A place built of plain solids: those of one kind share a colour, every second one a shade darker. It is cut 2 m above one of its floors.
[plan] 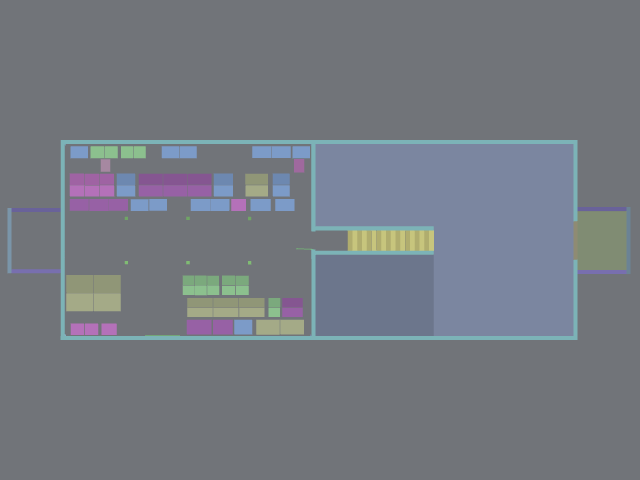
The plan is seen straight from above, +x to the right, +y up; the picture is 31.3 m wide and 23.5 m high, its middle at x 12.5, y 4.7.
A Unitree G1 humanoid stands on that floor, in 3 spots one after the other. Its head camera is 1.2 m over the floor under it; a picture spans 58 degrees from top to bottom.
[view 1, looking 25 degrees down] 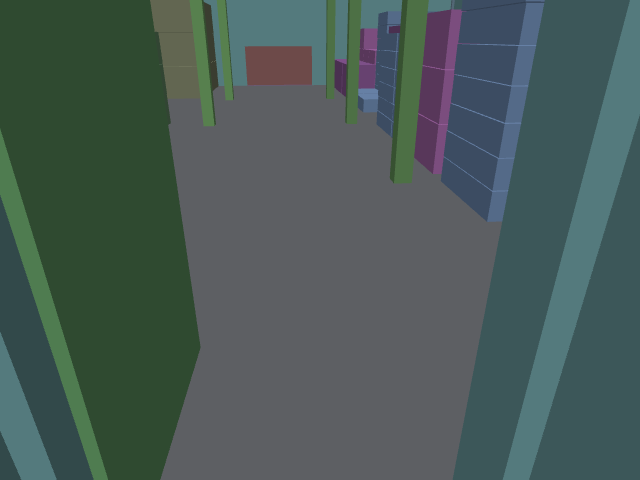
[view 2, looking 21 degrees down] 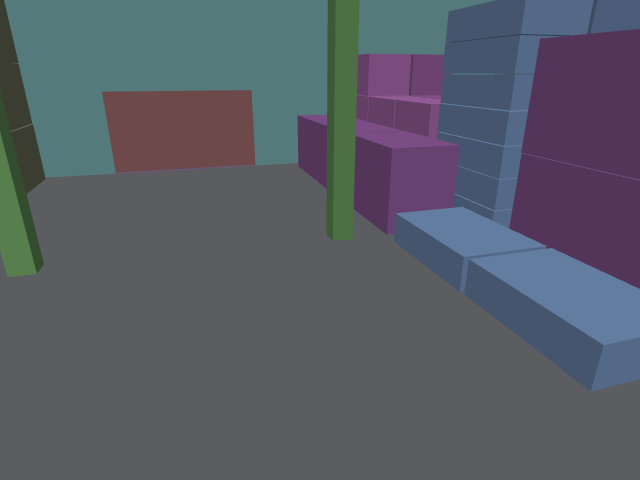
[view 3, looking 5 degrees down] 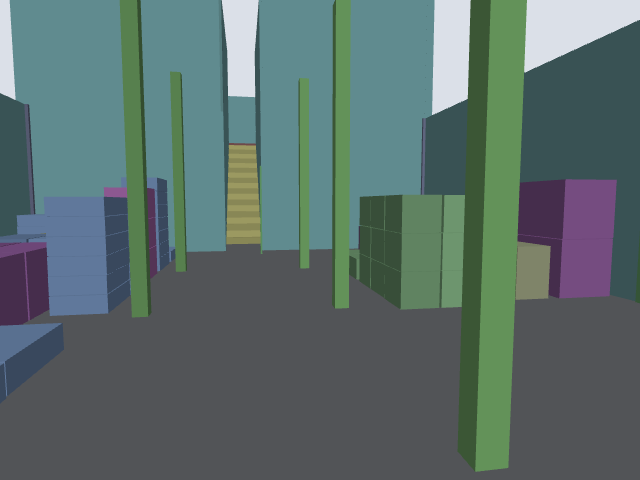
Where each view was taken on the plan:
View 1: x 12.86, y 4.67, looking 175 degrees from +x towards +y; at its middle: ground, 2.84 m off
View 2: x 6.04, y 4.67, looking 163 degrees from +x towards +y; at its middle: ground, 3.35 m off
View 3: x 1.25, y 4.67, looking -10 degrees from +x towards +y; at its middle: wall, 11.04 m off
